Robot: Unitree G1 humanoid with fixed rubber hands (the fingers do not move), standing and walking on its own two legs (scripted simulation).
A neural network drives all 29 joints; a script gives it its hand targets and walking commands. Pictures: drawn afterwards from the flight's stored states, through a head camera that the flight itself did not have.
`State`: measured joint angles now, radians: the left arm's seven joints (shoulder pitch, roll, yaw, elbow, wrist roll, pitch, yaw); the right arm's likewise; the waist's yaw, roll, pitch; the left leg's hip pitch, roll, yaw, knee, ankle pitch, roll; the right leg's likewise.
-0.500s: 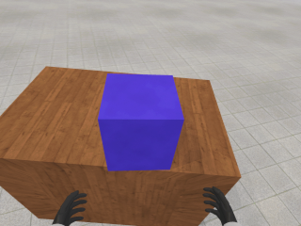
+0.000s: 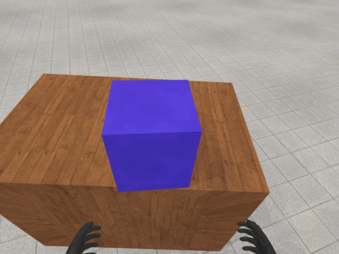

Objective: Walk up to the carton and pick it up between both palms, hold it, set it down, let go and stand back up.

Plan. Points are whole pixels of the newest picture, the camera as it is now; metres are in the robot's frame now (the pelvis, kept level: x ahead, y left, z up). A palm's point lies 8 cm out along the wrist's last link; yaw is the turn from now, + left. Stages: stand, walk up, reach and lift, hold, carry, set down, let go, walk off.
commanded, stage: let go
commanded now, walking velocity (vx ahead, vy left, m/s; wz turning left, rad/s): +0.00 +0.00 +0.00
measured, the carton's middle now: (152, 136) +0.43 +0.04 +0.03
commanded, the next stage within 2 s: stand in 0.10 s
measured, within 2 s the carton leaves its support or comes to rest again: neither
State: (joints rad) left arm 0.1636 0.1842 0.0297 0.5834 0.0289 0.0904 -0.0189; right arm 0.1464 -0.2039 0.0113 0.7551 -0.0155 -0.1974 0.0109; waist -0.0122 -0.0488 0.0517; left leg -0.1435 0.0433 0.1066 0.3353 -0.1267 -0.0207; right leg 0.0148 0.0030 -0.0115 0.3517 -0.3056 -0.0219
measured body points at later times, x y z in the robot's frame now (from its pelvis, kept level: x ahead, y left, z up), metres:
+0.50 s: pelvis -0.01 +0.00 -0.02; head +0.00 +0.00 +0.43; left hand +0.03 +0.27 -0.14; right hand +0.08 -0.24 -0.15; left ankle +0.04 +0.13 -0.74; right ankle -0.07 -0.10 -0.74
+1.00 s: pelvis -0.01 +0.00 -0.01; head -0.01 +0.01 +0.44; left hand -0.07 +0.25 -0.16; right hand +0.05 -0.22 -0.16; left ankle +0.04 +0.13 -0.74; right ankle -0.07 -0.10 -0.74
